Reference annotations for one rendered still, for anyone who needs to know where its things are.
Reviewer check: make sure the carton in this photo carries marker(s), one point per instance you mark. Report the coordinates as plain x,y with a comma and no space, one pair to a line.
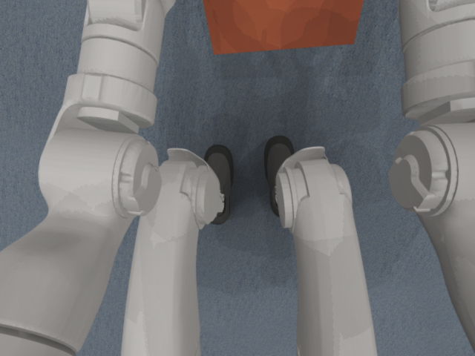
239,26

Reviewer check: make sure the robot right forearm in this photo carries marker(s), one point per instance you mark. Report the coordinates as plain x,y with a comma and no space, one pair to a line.
438,44

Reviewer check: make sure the right robot shin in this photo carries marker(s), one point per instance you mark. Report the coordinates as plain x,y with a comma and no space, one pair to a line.
317,153

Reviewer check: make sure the robot left forearm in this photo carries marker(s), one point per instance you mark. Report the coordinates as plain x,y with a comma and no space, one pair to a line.
120,52

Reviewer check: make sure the left robot upper arm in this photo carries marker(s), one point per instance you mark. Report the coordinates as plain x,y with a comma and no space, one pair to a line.
53,279

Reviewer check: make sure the right robot upper arm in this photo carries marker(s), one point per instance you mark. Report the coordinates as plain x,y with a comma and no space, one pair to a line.
433,174

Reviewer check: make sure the robot right foot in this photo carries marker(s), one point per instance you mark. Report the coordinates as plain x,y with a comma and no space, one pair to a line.
276,151

